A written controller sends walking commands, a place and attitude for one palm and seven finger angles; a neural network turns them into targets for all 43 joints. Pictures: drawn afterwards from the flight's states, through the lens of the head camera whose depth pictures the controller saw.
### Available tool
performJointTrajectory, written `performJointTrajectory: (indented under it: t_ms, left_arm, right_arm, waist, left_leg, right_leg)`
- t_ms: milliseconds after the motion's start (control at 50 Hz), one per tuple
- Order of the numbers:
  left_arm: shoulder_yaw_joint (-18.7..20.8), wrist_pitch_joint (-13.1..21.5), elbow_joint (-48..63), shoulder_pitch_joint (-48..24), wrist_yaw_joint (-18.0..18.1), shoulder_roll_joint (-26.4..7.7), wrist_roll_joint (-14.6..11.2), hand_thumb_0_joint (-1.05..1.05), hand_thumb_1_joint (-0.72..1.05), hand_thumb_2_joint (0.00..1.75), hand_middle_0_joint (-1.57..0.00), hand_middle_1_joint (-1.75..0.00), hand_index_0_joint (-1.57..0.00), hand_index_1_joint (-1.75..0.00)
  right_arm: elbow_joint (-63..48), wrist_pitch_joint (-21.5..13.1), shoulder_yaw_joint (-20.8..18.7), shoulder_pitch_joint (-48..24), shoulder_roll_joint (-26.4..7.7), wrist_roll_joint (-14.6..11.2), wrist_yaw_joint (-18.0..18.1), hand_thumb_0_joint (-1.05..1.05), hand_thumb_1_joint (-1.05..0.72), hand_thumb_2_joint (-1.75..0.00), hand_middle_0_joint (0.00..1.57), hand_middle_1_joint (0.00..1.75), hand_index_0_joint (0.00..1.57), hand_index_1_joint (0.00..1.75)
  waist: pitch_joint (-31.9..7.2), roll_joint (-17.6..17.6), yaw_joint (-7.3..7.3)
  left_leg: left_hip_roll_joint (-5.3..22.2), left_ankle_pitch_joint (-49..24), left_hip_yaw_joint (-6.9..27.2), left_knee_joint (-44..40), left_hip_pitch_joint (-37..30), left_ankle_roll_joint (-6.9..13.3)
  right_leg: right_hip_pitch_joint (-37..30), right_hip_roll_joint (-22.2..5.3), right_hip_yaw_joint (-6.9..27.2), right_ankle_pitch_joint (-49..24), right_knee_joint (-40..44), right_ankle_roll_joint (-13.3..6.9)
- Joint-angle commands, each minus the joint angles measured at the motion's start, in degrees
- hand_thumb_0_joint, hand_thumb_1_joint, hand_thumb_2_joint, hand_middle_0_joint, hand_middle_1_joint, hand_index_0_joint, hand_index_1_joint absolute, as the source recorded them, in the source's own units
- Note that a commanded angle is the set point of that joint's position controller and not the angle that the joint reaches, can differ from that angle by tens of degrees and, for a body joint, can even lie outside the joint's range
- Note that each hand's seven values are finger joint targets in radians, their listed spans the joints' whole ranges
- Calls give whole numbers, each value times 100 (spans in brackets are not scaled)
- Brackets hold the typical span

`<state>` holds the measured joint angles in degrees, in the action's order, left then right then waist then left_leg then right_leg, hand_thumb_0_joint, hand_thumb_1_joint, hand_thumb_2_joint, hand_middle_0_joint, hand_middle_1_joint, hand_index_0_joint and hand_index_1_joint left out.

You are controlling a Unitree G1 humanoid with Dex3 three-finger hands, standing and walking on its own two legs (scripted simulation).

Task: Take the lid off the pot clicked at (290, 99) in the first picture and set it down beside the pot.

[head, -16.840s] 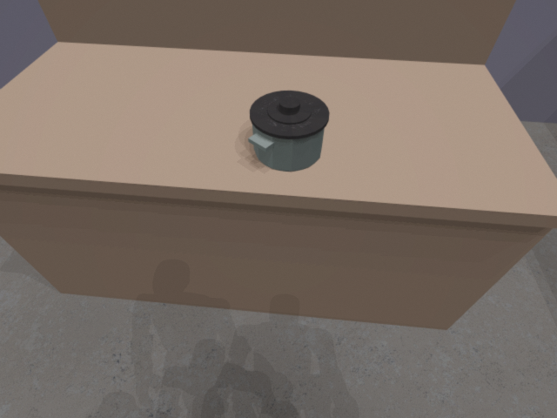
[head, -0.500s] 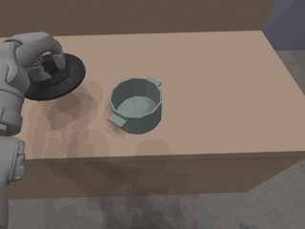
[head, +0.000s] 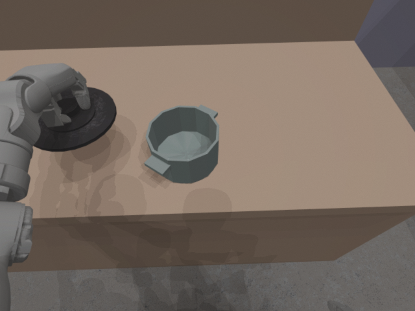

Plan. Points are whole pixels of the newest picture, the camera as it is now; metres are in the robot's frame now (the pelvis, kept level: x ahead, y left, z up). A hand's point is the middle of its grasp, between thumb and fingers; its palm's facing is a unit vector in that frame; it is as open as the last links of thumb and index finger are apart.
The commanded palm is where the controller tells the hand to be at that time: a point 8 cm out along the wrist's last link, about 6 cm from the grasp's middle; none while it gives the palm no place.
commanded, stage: lower the lid onto the table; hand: left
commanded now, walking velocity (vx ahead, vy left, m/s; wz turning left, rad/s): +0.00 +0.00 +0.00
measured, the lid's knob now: (66, 108) +0.48 +0.28 +0.11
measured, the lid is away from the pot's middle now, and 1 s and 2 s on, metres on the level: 0.23 0.22 0.23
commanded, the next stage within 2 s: none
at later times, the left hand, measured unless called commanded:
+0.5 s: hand (64, 125) +0.44 +0.27 +0.11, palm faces -0.40 -0.06 -0.91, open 7.1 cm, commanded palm +0.45 +0.28 +0.18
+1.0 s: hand (74, 133) +0.45 +0.27 +0.07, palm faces -0.45 -0.05 -0.89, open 7.1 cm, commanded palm +0.47 +0.28 +0.14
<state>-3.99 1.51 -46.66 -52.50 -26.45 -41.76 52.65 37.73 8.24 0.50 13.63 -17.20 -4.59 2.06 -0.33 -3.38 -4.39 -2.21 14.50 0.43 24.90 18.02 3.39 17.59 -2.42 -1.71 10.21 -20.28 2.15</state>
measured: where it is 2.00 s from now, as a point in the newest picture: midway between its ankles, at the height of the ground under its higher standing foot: outside the picture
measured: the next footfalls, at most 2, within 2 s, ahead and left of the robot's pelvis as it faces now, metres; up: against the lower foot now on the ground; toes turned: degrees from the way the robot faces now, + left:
none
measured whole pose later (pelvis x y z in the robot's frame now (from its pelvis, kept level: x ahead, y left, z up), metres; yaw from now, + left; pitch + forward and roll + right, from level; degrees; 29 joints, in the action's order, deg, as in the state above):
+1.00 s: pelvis +0.00 +0.01 +0.00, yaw -1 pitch +10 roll -2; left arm -3.1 7.7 -57.6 -50.8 -19.5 -40.2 54.6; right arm 40.6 7.7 0.5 16.1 -16.6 -4.3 4.4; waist -1.6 -2.6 -5.5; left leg -1.9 16.0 -0.8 28.0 22.3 3.8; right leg 22.0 -2.1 -0.5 10.8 -22.7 2.3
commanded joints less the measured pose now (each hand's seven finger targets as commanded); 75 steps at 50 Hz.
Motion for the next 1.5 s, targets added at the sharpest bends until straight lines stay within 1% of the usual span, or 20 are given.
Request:
performJointTrajectory:
  t_ms: [0, 140, 240, 320, 400, 440, 460, 540, 640, 740, 800, 840, 920, 960, 1100, 1260, 1340, 1420, 1460, 1480]
  left_arm:
    - [819, 29, 1294, -2993, 459, -2003, -32, 0, 63, 105, -80, -100, -88, -104]
    - [741, 101, 1195, -3065, 520, -2005, -47, 0, 63, 105, -80, -100, -88, -104]
    - [662, 239, 1452, -3374, 592, -1924, -53, 0, 63, 105, -80, -100, -88, -104]
    - [745, 260, 686, -3116, 648, -1983, -14, 0, 63, 105, -80, -100, -88, -104]
    - [790, 355, 815, -3096, 744, -2019, 64, 0, 63, 105, -80, -100, -88, -104]
    - [969, 425, 656, -3005, 770, -2322, 41, 0, 63, 105, -80, -100, -88, -104]
    - [792, 417, 542, -2966, 762, -2064, 60, 0, 63, 105, -80, -100, -88, -104]
    - [905, 542, 1072, -3072, 801, -2176, 27, 0, 63, 105, -80, -100, -88, -104]
    - [807, 543, 411, -2694, 816, -2019, -6, 0, 63, 105, -80, -100, -88, -104]
    - [797, 618, 608, -3070, 924, -2105, 60, 0, 63, 105, -80, -100, -88, -104]
    - [605, 609, 521, -3175, 943, -1859, 63, 0, 63, 105, -80, -100, -88, -104]
    - [853, 668, 577, -3142, 1018, -2148, 105, 0, 63, 105, -80, -100, -88, -104]
    - [678, 592, 128, -2954, 1064, -1834, 128, 0, 63, 105, -80, -100, -88, -104]
    - [819, 623, 313, -3106, 1115, -2069, 198, 0, 63, 105, -80, -100, -88, -104]
    - [891, 608, -77, -2840, 1180, -2136, 268, 0, 63, 105, -80, -100, -88, -104]
    - [888, 746, 224, -2911, 1213, -2102, 290, 0, 63, 105, -80, -100, -88, -104]
    - [779, 765, -267, -2603, 1185, -1982, 235, 0, 63, 105, -80, -100, -88, -104]
    - [846, 823, 54, -2862, 1221, -2095, 298, 0, 63, 105, -80, -100, -88, -104]
    - [1038, 886, 206, -2878, 1243, -2325, 267, 0, 63, 105, -80, -100, -88, -104]
    - [968, 890, 86, -2750, 1245, -2182, 259, 0, 63, 105, -80, -100, -88, -104]
  right_arm:
    - [-562, -187, -299, 95, -836, 25, 24, 0, -90, -90, 20, 30, 20, 30]
    - [-542, -126, -295, 47, -887, 1, 69, 0, -90, -90, 20, 30, 20, 30]
    - [-521, -168, -299, 96, -859, 33, 118, 0, -90, -90, 20, 30, 20, 30]
    - [-420, -137, -255, 151, -860, -3, 185, 0, -90, -90, 20, 30, 20, 30]
    - [-422, -166, -285, 189, -842, 28, 208, 0, -90, -90, 20, 30, 20, 30]
    - [-374, -148, -275, 231, -925, 23, 218, 0, -90, -90, 20, 30, 20, 30]
    - [-405, -141, -278, 184, -871, 27, 219, 0, -90, -90, 20, 30, 20, 30]
    - [-424, -169, -341, 232, -893, 46, 222, 0, -90, -90, 20, 30, 20, 30]
    - [-306, -111, -337, 332, -937, 25, 228, 0, -90, -90, 20, 30, 20, 30]
    - [-267, -157, -347, 435, -943, 41, 285, 0, -90, -90, 20, 30, 20, 30]
    - [-201, -189, -330, 510, -905, 25, 318, 0, -90, -90, 20, 30, 20, 30]
    - [-191, -219, -356, 561, -951, 55, 314, 0, -90, -90, 20, 30, 20, 30]
    - [-136, -204, -345, 638, -915, 56, 302, 0, -90, -90, 20, 30, 20, 30]
    - [-150, -190, -350, 659, -932, 68, 287, 0, -90, -90, 20, 30, 20, 30]
    - [-128, -172, -347, 747, -937, 75, 298, 0, -90, -90, 20, 30, 20, 30]
    - [-112, -153, -400, 884, -911, 121, 308, 0, -90, -90, 20, 30, 20, 30]
    - [-44, -122, -390, 908, -969, 87, 322, 0, -90, -90, 20, 30, 20, 30]
    - [-29, -123, -402, 980, -937, 102, 347, 0, -90, -90, 20, 30, 20, 30]
    - [-12, -125, -411, 1022, -952, 121, 360, 0, -90, -90, 20, 30, 20, 30]
    - [-13, -127, -412, 1036, -928, 121, 370, 0, -90, -90, 20, 30, 20, 30]
  waist:
    - [-2715, -427, 14]
    - [-2528, -196, -4]
    - [-2795, -472, -24]
    - [-2486, -76, -16]
    - [-2732, -324, 3]
    - [-2591, -219, 20]
    - [-2568, -246, -12]
    - [-2807, -493, 2]
    - [-2397, -196, -44]
    - [-2664, -428, -89]
    - [-2666, -547, -142]
    - [-2752, -618, -106]
    - [-2624, -378, -138]
    - [-2813, -446, -122]
    - [-2780, -351, -117]
    - [-3115, -754, -161]
    - [-2710, -342, -200]
    - [-3042, -702, -209]
    - [-3220, -723, -208]
    - [-3187, -632, -218]
  left_leg:
    - [178, -3486, 269, 190, -1726, 94]
    - [161, -2875, 179, 155, -1426, 104]
    - [175, -2987, 200, 181, -1672, 93]
    - [156, -2416, 116, 89, -1215, 120]
    - [167, -2748, 115, 167, -1406, 131]
    - [161, -2489, 77, 136, -1177, 129]
    - [149, -2423, 58, 109, -1156, 135]
    - [206, -3040, 148, 232, -1545, 128]
    - [190, -2528, 72, 205, -1176, 144]
    - [192, -2576, 94, 249, -1362, 135]
    - [224, -2587, 127, 235, -1470, 102]
    - [238, -2954, 175, 316, -1577, 68]
    - [237, -2837, 129, 337, -1369, 81]
    - [232, -3003, 144, 337, -1391, 59]
    - [235, -3024, 101, 444, -1224, 76]
    - [271, -3780, 163, 613, -1593, 23]
    - [245, -3222, 57, 638, -1122, 89]
    - [251, -3487, 93, 728, -1379, 65]
    - [261, -3709, 103, 788, -1481, 72]
    - [257, -3726, 106, 815, -1451, 80]
  right_leg:
    - [-673, 306, -168, -2039, -203, -434]
    - [-686, 256, -154, -1926, -204, -453]
    - [-620, 262, -143, -1883, -215, -452]
    - [-713, 272, -165, -1801, -216, -437]
    - [-705, 271, -130, -1906, -256, -439]
    - [-772, 236, -111, -1914, -239, -462]
    - [-727, 259, -117, -1838, -241, -443]
    - [-584, 255, -117, -1927, -256, -453]
    - [-432, 267, -131, -1724, -232, -452]
    - [-339, 283, -105, -1680, -260, -463]
    - [-146, 314, -158, -1534, -272, -447]
    - [-97, 303, -141, -1633, -316, -472]
    - [-25, 336, -151, -1637, -339, -448]
    - [-146, 340, -138, -1753, -381, -458]
    - [-65, 345, -130, -1810, -454, -447]
    - [103, 380, -129, -1967, -524, -434]
    - [208, 355, -123, -1861, -521, -441]
    - [254, 392, -132, -1913, -599, -444]
    - [207, 397, -100, -2024, -622, -425]
    - [234, 400, -124, -2036, -632, -420]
